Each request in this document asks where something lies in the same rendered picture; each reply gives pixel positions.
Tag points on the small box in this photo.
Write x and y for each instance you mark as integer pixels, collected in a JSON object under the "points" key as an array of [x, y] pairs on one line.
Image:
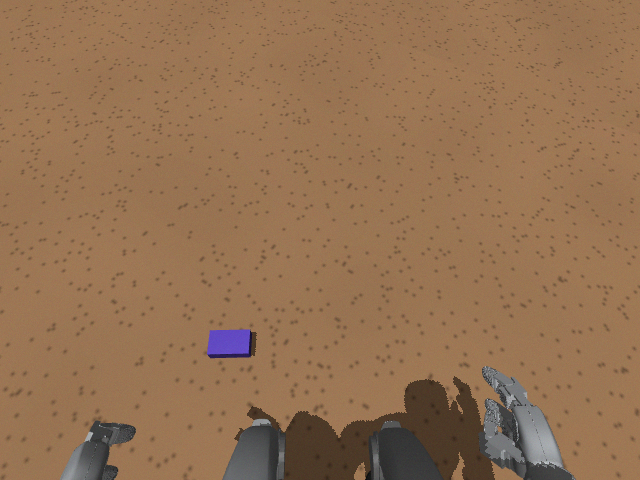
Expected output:
{"points": [[229, 343]]}

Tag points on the left robot hand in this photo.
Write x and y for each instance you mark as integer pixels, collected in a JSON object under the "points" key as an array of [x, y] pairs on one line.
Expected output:
{"points": [[88, 461]]}

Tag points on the right robot arm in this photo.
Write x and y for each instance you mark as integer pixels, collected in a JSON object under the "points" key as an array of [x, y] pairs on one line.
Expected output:
{"points": [[548, 472]]}

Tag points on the right robot hand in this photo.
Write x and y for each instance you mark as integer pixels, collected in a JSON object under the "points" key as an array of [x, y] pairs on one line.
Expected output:
{"points": [[526, 439]]}

